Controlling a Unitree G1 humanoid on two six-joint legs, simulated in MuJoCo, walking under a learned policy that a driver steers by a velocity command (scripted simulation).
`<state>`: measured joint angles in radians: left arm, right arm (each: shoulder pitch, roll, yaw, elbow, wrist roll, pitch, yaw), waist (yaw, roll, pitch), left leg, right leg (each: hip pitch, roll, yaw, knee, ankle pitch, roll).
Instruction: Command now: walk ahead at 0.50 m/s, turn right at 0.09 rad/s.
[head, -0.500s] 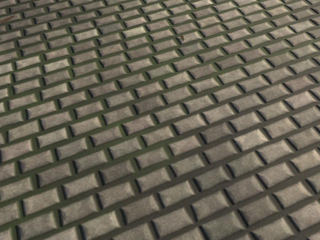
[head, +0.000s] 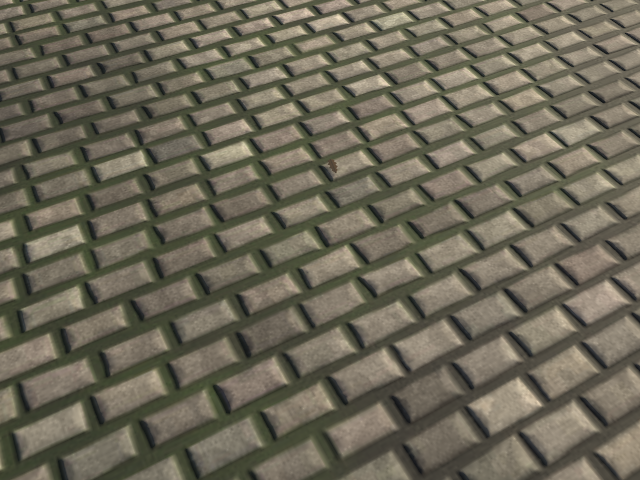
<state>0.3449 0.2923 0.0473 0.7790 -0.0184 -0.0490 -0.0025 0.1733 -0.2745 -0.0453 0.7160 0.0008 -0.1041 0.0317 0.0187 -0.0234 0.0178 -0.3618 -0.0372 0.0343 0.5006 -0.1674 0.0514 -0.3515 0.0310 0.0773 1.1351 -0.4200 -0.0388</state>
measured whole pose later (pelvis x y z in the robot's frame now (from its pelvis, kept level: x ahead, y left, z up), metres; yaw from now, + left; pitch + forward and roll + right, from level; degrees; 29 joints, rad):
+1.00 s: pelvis +0.56 +0.00 -0.01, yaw +0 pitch +2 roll -1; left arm 0.36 0.30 0.05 0.89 -0.02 -0.06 0.00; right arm 0.08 -0.27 -0.04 0.74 0.00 -0.09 0.04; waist 0.04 -0.01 0.03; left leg -0.47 0.00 0.04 0.57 -0.14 0.05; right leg -0.18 0.00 0.04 0.92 -0.49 -0.02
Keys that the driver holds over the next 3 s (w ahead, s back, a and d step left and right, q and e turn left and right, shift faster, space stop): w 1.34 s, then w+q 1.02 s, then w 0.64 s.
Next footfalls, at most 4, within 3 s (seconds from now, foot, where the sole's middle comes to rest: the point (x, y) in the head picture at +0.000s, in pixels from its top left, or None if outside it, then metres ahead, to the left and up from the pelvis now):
0.40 right None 0.40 -0.14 -0.77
0.94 left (290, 383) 0.69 0.10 -0.77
1.46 right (391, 279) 0.99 -0.15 -0.77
2.00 left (281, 207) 1.23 0.15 -0.77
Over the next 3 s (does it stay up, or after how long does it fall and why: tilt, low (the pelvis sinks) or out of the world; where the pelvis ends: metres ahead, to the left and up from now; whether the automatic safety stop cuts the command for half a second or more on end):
stays up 1.59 0.28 0.00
